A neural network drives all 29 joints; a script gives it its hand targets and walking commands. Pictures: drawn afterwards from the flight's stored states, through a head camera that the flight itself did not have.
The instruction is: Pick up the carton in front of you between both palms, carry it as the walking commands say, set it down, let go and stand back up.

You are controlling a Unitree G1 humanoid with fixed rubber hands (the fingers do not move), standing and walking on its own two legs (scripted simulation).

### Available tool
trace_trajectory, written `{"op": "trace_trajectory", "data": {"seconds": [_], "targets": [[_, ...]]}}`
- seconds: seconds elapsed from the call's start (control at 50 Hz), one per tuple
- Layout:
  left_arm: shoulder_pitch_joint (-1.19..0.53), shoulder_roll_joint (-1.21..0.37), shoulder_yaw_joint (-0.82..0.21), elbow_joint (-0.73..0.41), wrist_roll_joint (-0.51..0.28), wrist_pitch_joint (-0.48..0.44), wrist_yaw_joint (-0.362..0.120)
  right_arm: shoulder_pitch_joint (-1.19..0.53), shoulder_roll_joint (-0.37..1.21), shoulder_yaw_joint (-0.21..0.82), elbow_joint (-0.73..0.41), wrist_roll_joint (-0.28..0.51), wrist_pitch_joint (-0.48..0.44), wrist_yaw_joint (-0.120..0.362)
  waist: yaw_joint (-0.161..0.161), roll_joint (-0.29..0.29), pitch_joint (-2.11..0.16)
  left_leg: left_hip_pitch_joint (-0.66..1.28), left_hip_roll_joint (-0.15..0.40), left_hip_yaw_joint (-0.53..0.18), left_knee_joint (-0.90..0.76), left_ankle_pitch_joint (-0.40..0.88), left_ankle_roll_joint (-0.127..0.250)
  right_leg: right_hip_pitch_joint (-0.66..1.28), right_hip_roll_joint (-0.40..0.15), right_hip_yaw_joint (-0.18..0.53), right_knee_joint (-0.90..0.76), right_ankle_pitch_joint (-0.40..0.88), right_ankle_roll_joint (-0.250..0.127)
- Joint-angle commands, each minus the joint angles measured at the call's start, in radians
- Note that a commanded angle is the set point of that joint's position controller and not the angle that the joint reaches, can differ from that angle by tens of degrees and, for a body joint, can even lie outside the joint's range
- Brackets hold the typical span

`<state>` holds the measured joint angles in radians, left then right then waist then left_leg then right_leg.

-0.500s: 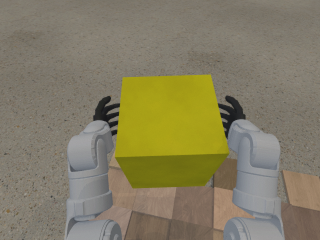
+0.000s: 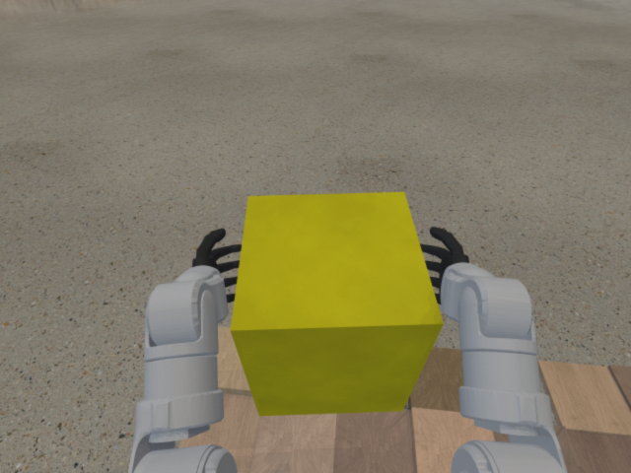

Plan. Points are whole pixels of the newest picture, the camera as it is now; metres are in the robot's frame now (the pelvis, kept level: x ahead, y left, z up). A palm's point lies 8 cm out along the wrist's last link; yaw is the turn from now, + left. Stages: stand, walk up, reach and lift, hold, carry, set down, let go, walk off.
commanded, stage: carry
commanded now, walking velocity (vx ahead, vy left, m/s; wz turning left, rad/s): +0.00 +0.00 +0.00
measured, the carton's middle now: (328, 308) +0.34 -0.01 +0.05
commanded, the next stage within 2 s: none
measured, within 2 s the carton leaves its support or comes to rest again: neither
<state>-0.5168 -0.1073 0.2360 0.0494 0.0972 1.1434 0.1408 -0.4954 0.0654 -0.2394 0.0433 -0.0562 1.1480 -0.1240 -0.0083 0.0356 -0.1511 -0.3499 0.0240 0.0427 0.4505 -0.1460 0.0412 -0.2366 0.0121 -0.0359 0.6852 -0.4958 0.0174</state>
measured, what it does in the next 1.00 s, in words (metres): stands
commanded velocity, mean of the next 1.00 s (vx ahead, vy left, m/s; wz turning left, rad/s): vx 0.17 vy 0.00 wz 0.00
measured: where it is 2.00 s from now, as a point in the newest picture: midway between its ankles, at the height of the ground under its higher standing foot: (333, 428)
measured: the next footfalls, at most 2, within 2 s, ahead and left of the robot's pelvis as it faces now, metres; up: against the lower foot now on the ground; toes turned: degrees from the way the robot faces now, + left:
right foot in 1.28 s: +0.28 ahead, -0.15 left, +0.03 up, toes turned -6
left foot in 1.80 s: +0.56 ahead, +0.05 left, +0.02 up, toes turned +7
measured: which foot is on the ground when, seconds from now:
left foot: down 0.00-1.00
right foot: down 0.00-0.94, up 0.96-1.00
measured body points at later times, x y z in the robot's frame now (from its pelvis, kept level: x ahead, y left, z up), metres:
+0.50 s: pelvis -0.04 -0.02 +0.00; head -0.07 -0.01 +0.45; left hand +0.30 +0.14 +0.11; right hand +0.30 -0.16 +0.11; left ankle +0.05 +0.09 -0.74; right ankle -0.08 -0.13 -0.71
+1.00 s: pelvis +0.02 -0.01 -0.01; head -0.01 +0.00 +0.44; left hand +0.36 +0.15 +0.15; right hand +0.36 -0.15 +0.15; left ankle +0.03 +0.08 -0.74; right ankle -0.07 -0.12 -0.68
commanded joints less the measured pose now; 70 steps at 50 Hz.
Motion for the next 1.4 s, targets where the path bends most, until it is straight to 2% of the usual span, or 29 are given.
{"op": "trace_trajectory", "data": {"seconds": [0.0, 0.1, 0.32, 0.66, 0.68, 0.72, 0.74, 0.76, 0.78, 0.8, 0.84, 0.86, 0.88, 0.9, 0.92, 0.94, 0.96, 1.0, 1.08, 1.14, 1.2, 1.24, 1.26, 1.28, 1.3, 1.32, 1.34, 1.36, 1.38], "targets": [[-0.598, -0.821, -0.574, -0.026, -0.247, -0.009, -0.080, -0.653, 0.860, 0.587, -0.040, 0.255, -0.017, 0.085, 0.013, -0.019, -0.259, 0.227, 0.121, -0.088, 0.012, 0.358, 0.010, -0.063, -0.099, 0.073, -0.093, 0.294, -0.058], [-0.649, -0.854, -0.590, -0.025, -0.279, -0.016, -0.083, -0.666, 0.860, 0.561, -0.029, 0.235, -0.023, 0.074, 0.014, -0.014, -0.227, 0.218, 0.117, -0.091, -0.016, 0.194, -0.002, -0.116, -0.099, 0.091, -0.113, 0.200, -0.071], [-0.661, -0.881, -0.598, -0.018, -0.301, -0.019, -0.086, -0.664, 0.858, 0.562, -0.038, 0.232, -0.025, 0.069, 0.012, 0.011, -0.241, 0.206, 0.133, -0.121, -0.047, 0.108, 0.001, -0.128, -0.077, 0.088, -0.092, 0.124, -0.080], [-0.630, -0.865, -0.598, -0.037, -0.283, -0.012, -0.086, -0.674, 0.872, 0.598, -0.071, 0.268, -0.025, 0.081, 0.008, 0.005, -0.274, 0.211, 0.132, -0.099, -0.007, 0.243, 0.001, -0.100, -0.078, 0.089, -0.068, 0.208, -0.080], [-0.637, -0.867, -0.602, -0.046, -0.288, -0.013, -0.086, -0.683, 0.874, 0.602, -0.079, 0.271, -0.027, 0.081, 0.008, 0.007, -0.283, 0.207, 0.127, -0.099, -0.016, 0.142, 0.002, -0.103, -0.072, 0.085, -0.074, 0.137, -0.083], [-0.669, -0.865, -0.608, -0.076, -0.302, -0.013, -0.086, -0.725, 0.883, 0.612, -0.102, 0.284, -0.028, 0.079, 0.006, -0.018, -0.250, 0.140, 0.104, -0.096, -0.049, -0.275, -0.008, -0.106, -0.075, 0.112, -0.151, -0.152, -0.115], [-0.693, -0.859, -0.612, -0.098, -0.307, -0.013, -0.083, -0.755, 0.880, 0.616, -0.121, 0.291, -0.027, 0.077, 0.018, -0.051, -0.206, 0.057, 0.082, -0.074, -0.028, -0.373, -0.028, -0.089, -0.100, 0.168, -0.228, -0.254, -0.141], [-0.719, -0.849, -0.615, -0.112, -0.310, -0.010, -0.079, -0.789, 0.873, 0.619, -0.141, 0.298, -0.024, 0.074, 0.033, -0.104, -0.157, -0.021, 0.040, -0.016, 0.042, -0.338, -0.049, -0.069, -0.149, 0.251, -0.310, -0.309, -0.170], [-0.736, -0.835, -0.617, -0.119, -0.311, -0.008, -0.074, -0.812, 0.865, 0.625, -0.154, 0.304, -0.021, 0.070, 0.049, -0.148, -0.101, -0.061, -0.004, 0.053, 0.127, -0.216, -0.055, -0.072, -0.211, 0.319, -0.355, -0.298, -0.195], [-0.734, -0.822, -0.621, -0.130, -0.313, -0.004, -0.069, -0.811, 0.858, 0.628, -0.160, 0.310, -0.017, 0.067, 0.059, -0.135, -0.085, -0.076, -0.001, 0.040, 0.172, -0.152, -0.041, -0.063, -0.240, 0.339, -0.330, -0.207, -0.215], [-0.696, -0.789, -0.633, -0.151, -0.326, 0.014, -0.059, -0.726, 0.821, 0.607, -0.135, 0.309, 0.004, 0.061, 0.044, -0.131, -0.127, -0.027, -0.011, 0.051, 0.099, -0.157, -0.023, -0.018, -0.229, 0.287, -0.253, 0.005, -0.209], [-0.669, -0.772, -0.635, -0.154, -0.330, 0.027, -0.056, -0.680, 0.800, 0.592, -0.117, 0.299, 0.019, 0.056, 0.021, -0.117, -0.163, 0.069, -0.015, 0.061, 0.004, -0.164, -0.015, -0.010, -0.191, 0.201, -0.153, 0.088, -0.177], [-0.659, -0.755, -0.629, -0.158, -0.331, 0.039, -0.054, -0.644, 0.785, 0.580, -0.105, 0.292, 0.032, 0.051, -0.007, -0.066, -0.213, 0.255, 0.046, -0.006, -0.045, -0.128, -0.008, -0.095, -0.142, 0.099, -0.017, 0.111, -0.122], [-0.645, -0.748, -0.619, -0.157, -0.335, 0.055, -0.054, -0.611, 0.740, 0.558, -0.097, 0.280, 0.043, 0.043, -0.034, 0.133, -0.272, 0.451, 0.218, -0.269, -0.079, -0.049, 0.047, -0.272, -0.054, -0.007, 0.218, 0.046, -0.061], [-0.654, -0.743, -0.618, -0.181, -0.345, 0.070, -0.055, -0.583, 0.730, 0.550, -0.101, 0.270, 0.050, 0.035, -0.056, 0.263, -0.257, 0.568, 0.315, -0.494, -0.151, -0.101, 0.140, -0.486, 0.010, -0.057, 0.292, -0.085, -0.040], [-0.711, -0.734, -0.611, -0.217, -0.360, 0.077, -0.053, -0.639, 0.727, 0.561, -0.148, 0.279, 0.056, 0.029, -0.067, 0.222, -0.219, 0.554, 0.357, -0.570, -0.147, -0.104, 0.196, -0.558, 0.007, -0.027, 0.364, -0.192, -0.047], [-0.758, -0.742, -0.615, -0.222, -0.374, 0.085, -0.050, -0.697, 0.722, 0.564, -0.184, 0.289, 0.064, 0.025, -0.076, 0.155, -0.215, 0.552, 0.363, -0.564, -0.134, -0.075, 0.213, -0.607, -0.007, -0.014, 0.412, -0.186, -0.056], [-0.748, -0.747, -0.582, -0.191, -0.363, 0.095, -0.043, -0.796, 0.741, 0.592, -0.257, 0.335, 0.075, 0.026, -0.080, 0.053, -0.239, 0.520, 0.326, -0.455, -0.153, -0.117, 0.181, -0.613, -0.054, -0.002, 0.414, -0.097, -0.058], [-0.722, -0.715, -0.532, -0.115, -0.302, 0.109, -0.031, -0.867, 0.736, 0.600, -0.256, 0.367, 0.080, 0.037, -0.061, 0.123, -0.247, 0.422, 0.268, -0.295, -0.206, -0.149, 0.145, -0.551, -0.075, -0.046, 0.348, 0.025, -0.041], [-0.704, -0.706, -0.507, -0.065, -0.260, 0.113, -0.029, -0.834, 0.765, 0.582, -0.149, 0.362, 0.086, 0.052, -0.059, 0.131, -0.205, 0.337, 0.242, -0.203, -0.216, -0.036, 0.128, -0.466, -0.074, -0.080, 0.200, 0.154, -0.031], [-0.727, -0.736, -0.503, -0.052, -0.253, 0.105, -0.039, -0.855, 0.818, 0.580, -0.103, 0.363, 0.080, 0.069, -0.039, 0.147, -0.183, 0.277, 0.200, -0.099, -0.153, 0.108, 0.077, -0.307, -0.017, -0.150, 0.000, 0.238, -0.027], [-0.731, -0.750, -0.500, -0.036, -0.266, 0.100, -0.048, -0.877, 0.850, 0.589, -0.086, 0.363, 0.079, 0.070, 0.011, 0.099, -0.237, 0.166, 0.150, 0.000, 0.023, 0.237, 0.025, -0.012, 0.028, -0.200, -0.142, 0.272, -0.048], [-0.714, -0.748, -0.492, -0.019, -0.267, 0.097, -0.052, -0.870, 0.852, 0.589, -0.074, 0.357, 0.080, 0.067, 0.065, -0.006, -0.300, 0.000, 0.101, 0.071, 0.247, 0.247, -0.018, 0.243, -0.049, -0.067, -0.177, 0.222, -0.093], [-0.703, -0.719, -0.485, -0.008, -0.260, 0.092, -0.050, -0.870, 0.855, 0.579, -0.083, 0.353, 0.083, 0.065, 0.098, -0.337, -0.350, -0.279, -0.033, 0.097, 0.573, -0.078, -0.081, 0.442, -0.338, 0.457, -0.314, 0.168, -0.211], [-0.697, -0.747, -0.500, -0.046, -0.264, 0.083, -0.052, -0.881, 0.890, 0.598, -0.109, 0.365, 0.078, 0.068, 0.082, -0.392, -0.340, -0.440, -0.047, -0.020, 0.705, -0.369, -0.041, 0.497, -0.400, 0.630, -0.336, 0.354, -0.283], [-0.753, -0.784, -0.523, -0.108, -0.292, 0.077, -0.060, -0.909, 0.910, 0.601, -0.122, 0.370, 0.071, 0.068, 0.062, -0.236, -0.334, -0.442, 0.012, -0.085, 0.800, -0.346, -0.025, 0.462, -0.373, 0.548, -0.291, 0.416, -0.277], [-0.825, -0.827, -0.559, -0.173, -0.328, 0.067, -0.068, -0.920, 0.927, 0.597, -0.151, 0.366, 0.066, 0.066, 0.068, -0.139, -0.333, -0.450, 0.029, -0.085, 0.764, -0.310, -0.014, 0.430, -0.360, 0.478, -0.283, 0.469, -0.274], [-0.881, -0.861, -0.597, -0.251, -0.366, 0.057, -0.075, -0.929, 0.944, 0.601, -0.188, 0.368, 0.059, 0.063, 0.070, -0.075, -0.340, -0.420, 0.056, -0.087, 0.701, -0.274, -0.016, 0.394, -0.344, 0.425, -0.298, 0.486, -0.256], [-0.920, -0.876, -0.628, -0.323, -0.396, 0.048, -0.080, -0.920, 0.953, 0.606, -0.216, 0.360, 0.052, 0.059, 0.054, -0.083, -0.351, -0.380, 0.071, -0.083, 0.635, -0.233, -0.022, 0.372, -0.328, 0.344, -0.313, 0.484, -0.225]]}}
